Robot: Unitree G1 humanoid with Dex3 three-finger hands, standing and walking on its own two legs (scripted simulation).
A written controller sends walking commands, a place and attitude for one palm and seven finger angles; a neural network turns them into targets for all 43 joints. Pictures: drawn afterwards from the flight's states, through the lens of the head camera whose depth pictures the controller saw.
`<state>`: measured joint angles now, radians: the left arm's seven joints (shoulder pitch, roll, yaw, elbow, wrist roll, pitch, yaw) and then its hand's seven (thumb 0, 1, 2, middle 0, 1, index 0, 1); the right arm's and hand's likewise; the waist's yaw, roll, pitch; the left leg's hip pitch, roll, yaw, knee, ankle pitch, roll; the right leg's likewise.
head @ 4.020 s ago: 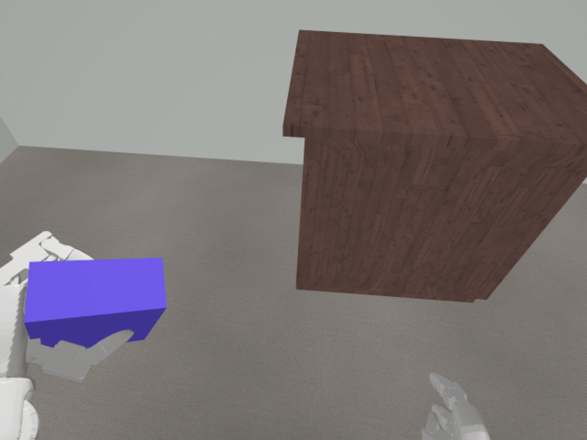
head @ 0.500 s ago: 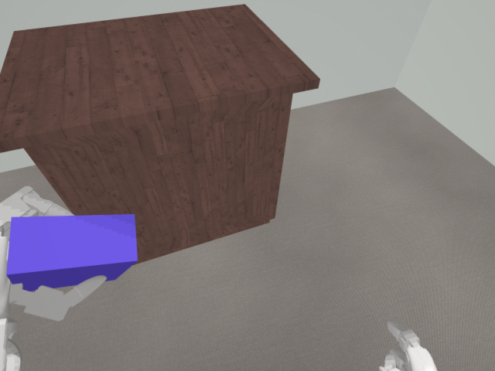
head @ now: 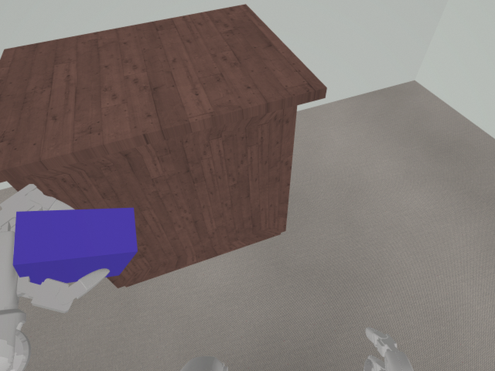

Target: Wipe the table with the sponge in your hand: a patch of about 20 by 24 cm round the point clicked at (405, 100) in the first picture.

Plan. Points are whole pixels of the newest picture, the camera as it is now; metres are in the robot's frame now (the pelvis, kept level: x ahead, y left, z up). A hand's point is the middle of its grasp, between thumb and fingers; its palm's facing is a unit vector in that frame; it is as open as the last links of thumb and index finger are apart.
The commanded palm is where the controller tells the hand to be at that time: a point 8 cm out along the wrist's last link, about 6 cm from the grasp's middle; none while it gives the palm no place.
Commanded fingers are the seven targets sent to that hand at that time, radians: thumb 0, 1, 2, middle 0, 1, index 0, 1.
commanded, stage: take the last steps up to it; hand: left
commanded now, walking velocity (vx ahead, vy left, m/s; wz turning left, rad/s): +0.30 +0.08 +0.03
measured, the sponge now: (93, 248) +0.23 +0.21 +0.15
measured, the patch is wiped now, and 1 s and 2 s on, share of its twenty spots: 0.00 0.00 0.00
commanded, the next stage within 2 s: come to a stop and stand still in 0.80 s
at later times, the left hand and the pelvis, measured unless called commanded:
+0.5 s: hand (94, 167) +0.34 +0.23 +0.18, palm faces +0.36 -0.81 -0.46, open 9.7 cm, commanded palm +0.28 +0.28 +0.19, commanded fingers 0.00 0.10 1.30 -1.20 -1.60 -1.20 -1.60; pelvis +0.12 +0.01 +0.01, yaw -1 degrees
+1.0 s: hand (113, 128) +0.43 +0.24 +0.18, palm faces +0.40 -0.82 -0.41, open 9.7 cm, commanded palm +0.37 +0.28 +0.19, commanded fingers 0.00 0.10 1.30 -1.20 -1.60 -1.20 -1.60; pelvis +0.21 +0.00 +0.00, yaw +0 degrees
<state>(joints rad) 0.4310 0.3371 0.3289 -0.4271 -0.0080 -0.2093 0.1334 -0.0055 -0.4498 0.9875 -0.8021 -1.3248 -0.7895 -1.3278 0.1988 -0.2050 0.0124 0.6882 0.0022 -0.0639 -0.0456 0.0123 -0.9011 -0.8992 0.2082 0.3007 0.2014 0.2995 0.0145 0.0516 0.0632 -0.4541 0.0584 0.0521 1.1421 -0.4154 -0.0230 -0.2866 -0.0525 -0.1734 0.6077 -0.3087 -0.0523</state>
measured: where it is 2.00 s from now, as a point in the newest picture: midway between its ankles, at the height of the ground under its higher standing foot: outside the picture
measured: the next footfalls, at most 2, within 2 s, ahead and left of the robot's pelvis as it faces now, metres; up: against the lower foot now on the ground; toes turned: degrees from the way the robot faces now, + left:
left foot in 0.24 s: +0.15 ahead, +0.15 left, +0.00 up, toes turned +9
right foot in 0.56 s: +0.22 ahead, -0.10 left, +0.00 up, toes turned -10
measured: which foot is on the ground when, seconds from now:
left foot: up 0.00-0.22, down 0.24-0.56, up 0.58-0.90, down 0.92-1.00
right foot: down 0.00-0.24, up 0.26-0.54, down 0.56-0.94, up 0.96-1.00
